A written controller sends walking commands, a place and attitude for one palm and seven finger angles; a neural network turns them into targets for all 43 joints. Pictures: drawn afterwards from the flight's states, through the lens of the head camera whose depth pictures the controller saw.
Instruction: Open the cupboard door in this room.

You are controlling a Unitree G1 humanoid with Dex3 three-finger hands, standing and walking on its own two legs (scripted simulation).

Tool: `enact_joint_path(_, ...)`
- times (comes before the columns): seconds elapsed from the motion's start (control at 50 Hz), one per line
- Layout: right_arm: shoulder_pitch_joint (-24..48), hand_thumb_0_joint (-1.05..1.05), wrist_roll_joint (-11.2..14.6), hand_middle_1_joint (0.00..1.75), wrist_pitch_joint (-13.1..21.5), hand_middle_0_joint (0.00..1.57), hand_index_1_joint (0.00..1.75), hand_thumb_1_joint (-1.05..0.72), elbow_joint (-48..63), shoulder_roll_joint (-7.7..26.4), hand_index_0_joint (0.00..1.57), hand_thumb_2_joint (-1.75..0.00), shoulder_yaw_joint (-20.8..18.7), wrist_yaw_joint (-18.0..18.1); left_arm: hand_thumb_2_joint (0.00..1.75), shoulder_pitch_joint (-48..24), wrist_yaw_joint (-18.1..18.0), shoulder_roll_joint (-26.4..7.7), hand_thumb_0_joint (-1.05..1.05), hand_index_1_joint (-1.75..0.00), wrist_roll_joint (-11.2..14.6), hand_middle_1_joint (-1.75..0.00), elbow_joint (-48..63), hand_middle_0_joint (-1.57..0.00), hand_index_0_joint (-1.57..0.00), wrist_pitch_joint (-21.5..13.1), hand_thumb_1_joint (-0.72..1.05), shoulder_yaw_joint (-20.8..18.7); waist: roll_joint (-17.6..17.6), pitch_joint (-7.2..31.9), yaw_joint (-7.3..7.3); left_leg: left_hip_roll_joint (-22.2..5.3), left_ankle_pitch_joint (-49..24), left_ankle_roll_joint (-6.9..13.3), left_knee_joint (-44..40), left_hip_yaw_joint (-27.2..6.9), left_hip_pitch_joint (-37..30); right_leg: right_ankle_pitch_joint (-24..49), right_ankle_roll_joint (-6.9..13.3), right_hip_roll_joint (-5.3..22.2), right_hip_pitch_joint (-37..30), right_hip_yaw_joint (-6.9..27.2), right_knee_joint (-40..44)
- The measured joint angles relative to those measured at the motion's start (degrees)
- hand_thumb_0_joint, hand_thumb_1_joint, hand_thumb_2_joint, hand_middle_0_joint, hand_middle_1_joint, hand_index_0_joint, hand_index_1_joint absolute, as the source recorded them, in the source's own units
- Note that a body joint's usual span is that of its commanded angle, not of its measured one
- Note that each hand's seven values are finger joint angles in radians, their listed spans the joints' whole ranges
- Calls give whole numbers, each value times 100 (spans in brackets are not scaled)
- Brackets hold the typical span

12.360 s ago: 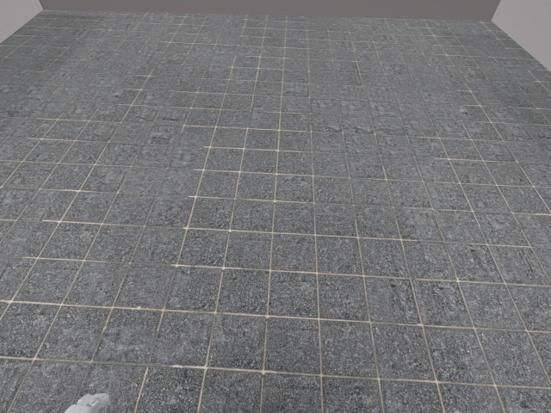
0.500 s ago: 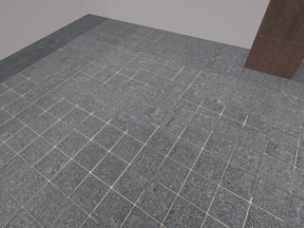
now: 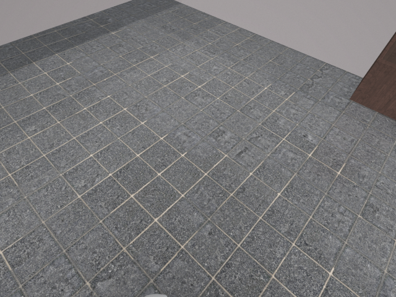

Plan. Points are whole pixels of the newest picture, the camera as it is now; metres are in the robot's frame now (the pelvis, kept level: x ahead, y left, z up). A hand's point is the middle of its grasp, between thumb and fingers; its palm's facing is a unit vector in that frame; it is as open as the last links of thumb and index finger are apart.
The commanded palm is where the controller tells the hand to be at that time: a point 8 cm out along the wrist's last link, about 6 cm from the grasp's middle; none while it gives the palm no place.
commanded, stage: turn or walk to find it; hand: left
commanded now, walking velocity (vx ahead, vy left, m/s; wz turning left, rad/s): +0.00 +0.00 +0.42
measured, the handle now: out of the picture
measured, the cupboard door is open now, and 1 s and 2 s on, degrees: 0 0 0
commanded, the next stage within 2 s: none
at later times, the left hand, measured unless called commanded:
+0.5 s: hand out of the picture +0.05 +0.23 -0.15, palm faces +0.15 -0.96 -0.23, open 7.4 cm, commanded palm none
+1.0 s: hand out of the picture -0.09 +0.14 -0.15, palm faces +0.42 -0.87 -0.25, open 7.4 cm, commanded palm none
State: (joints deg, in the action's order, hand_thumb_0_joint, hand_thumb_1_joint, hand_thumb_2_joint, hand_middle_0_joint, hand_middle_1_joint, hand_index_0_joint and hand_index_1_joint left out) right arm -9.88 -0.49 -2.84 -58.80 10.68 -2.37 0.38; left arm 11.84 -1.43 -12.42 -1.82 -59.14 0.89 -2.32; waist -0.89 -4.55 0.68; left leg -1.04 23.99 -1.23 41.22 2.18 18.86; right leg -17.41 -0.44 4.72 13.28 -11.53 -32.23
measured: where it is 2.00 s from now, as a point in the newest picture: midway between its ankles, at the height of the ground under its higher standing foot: outside the picture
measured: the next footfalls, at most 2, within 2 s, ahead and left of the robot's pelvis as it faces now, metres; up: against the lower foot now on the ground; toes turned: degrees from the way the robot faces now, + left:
right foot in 0.64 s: +0.02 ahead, -0.13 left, +0.00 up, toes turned +13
left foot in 1.14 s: -0.10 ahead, +0.09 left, +0.00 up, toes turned +32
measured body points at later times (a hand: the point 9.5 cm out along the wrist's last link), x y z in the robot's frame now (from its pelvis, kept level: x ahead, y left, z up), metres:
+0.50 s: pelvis -0.02 +0.01 +0.01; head +0.02 +0.03 +0.46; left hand +0.04 +0.28 -0.13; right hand +0.04 -0.23 -0.13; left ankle +0.01 +0.10 -0.73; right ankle -0.03 -0.15 -0.68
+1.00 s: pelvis -0.04 -0.04 +0.01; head +0.01 -0.04 +0.46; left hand -0.11 +0.18 -0.13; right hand +0.13 -0.26 -0.15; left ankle -0.14 +0.09 -0.67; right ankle -0.02 -0.14 -0.73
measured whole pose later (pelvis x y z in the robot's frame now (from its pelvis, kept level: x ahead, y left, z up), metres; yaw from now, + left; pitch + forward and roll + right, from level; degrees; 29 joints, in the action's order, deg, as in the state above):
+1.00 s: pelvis -0.04 -0.04 +0.01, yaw +25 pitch +1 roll +2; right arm -9.6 -0.8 -5.0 -57.8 14.8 -4.1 -0.1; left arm 15.7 -1.3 -9.3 -1.8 -55.8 0.0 -1.2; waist 0.7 -4.9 0.9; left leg -1.7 25.3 -4.3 55.2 -1.4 22.8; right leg -17.6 1.6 5.0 11.3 -10.4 -28.6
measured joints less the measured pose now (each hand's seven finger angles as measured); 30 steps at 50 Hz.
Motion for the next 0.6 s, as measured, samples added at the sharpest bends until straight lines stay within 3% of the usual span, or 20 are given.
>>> enact_joint_path(0.02, -25, 0, 0, 30, 17, 20, 30, -91, 46, 17, 20, -90, -1, -17, 90, -19, 8, -27, 1, -30, 11, -30, 42, -20, -20, 12, 90, -4, -23, -10, -20, -19, -275, 1, -305, 63, -97, -57, -58, 77, 54, -38, -137)
enact_joint_path(0.04, -48, 0, -12, 30, 46, 20, 30, -91, 85, 27, 20, -90, -6, -31, 90, -40, 18, -59, 1, -30, 31, -30, 85, -20, -20, 40, 90, -14, -72, -13, -41, 30, -663, 138, -447, 113, -94, -140, -121, 186, 148, -57, -330)
enact_joint_path(0.1, -65, 0, -54, 30, 109, 20, 29, -91, 166, 5, 20, -90, -2, -35, 90, -147, 12, -135, 1, -30, 47, -30, 136, -20, -20, 200, 91, -53, -167, -42, -37, 189, -686, 492, -490, 169, -50, -952, -211, 130, 700, 473, -1620)
enact_joint_path(0.16, -130, 0, -65, 30, 137, 20, 30, -91, 193, -7, 20, -90, 23, 7, 90, -265, 34, -170, 1, -30, 28, -30, 163, -20, -20, 250, 91, -86, -119, -12, -92, 266, -943, 562, -981, 63, -140, -734, -253, -39, 1144, 835, -2644)
enact_joint_path(0.22, -211, 0, -48, 30, 170, 20, 30, -91, 183, -13, 20, -90, 32, 33, 90, -314, 52, -194, 1, -30, 24, -30, 233, -20, -20, 203, 91, -100, -76, 47, -118, 328, -1264, 599, -1472, -52, -235, -451, -336, -88, 1327, 998, -2960)
enact_joint_path(0.4, -401, 0, -39, 30, 170, 21, 30, -90, 192, -24, 20, -90, -34, 33, 90, -465, 25, -186, 1, -30, 49, -30, 330, -20, -20, 211, 91, -96, -43, 133, -251, 485, -1621, 591, -1903, -421, -281, -479, -477, -117, 1131, 1205, -2475)
enact_joint_path(0.52, -437, 0, -69, 30, 97, 21, 30, -90, 232, 60, 20, -90, -92, 7, 90, -565, 20, -42, 1, -30, 85, -30, 415, -20, -20, 226, 91, -38, 88, 150, -365, 547, -1697, 474, -1818, -708, -143, -741, -388, -272, 845, 1185, -1701)
enact_joint_path(0.6, -450, 0, -81, 30, 26, 21, 30, -90, 257, 149, 20, -90, -144, -19, 90, -532, 21, 74, 1, -30, 117, -30, 526, -20, -20, 158, 91, 11, 204, 188, -369, 598, -1719, 321, -1678, -921, 16, -549, -276, -403, 430, 1134, -675)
